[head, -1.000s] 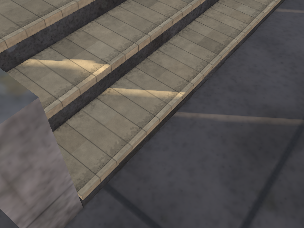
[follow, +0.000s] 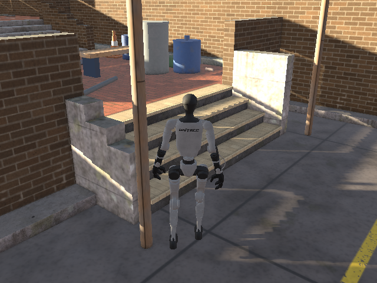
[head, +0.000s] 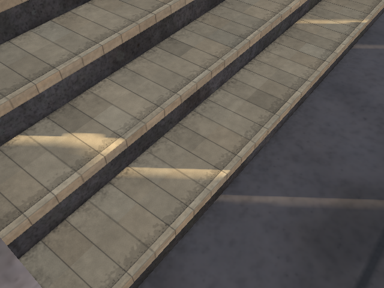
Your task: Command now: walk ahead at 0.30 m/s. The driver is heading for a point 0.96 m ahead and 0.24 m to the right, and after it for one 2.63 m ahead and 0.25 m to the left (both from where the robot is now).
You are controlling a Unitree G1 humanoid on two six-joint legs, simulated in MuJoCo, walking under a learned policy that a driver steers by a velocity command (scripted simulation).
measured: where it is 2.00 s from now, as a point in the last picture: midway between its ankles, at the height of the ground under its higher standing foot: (286, 150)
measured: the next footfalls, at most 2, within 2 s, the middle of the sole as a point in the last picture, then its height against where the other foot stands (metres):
left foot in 0.56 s outside the picture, level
right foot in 1.12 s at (263, 249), level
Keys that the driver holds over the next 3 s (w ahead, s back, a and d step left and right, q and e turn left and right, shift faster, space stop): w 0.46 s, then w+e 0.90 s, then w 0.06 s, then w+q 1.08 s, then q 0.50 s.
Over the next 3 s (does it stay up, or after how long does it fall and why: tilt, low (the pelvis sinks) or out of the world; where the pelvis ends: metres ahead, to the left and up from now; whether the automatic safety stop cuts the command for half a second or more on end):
stays up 1.45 -0.39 0.15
